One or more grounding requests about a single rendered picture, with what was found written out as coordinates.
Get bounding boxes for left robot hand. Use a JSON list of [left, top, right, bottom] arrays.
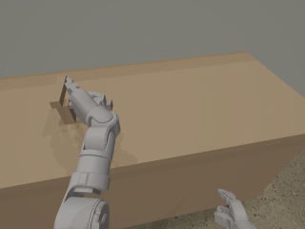
[[65, 77, 107, 125]]

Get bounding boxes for left robot upper arm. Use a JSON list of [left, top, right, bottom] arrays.
[[54, 197, 110, 229]]

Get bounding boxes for tap lever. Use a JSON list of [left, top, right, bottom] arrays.
[[68, 99, 113, 112]]

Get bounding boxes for robot right forearm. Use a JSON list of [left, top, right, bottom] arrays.
[[233, 219, 255, 229]]

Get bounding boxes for right robot hand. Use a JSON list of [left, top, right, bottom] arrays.
[[214, 189, 250, 229]]

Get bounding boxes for robot left forearm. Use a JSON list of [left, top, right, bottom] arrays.
[[53, 106, 121, 229]]

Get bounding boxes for counter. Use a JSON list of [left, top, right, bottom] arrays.
[[0, 51, 305, 229]]

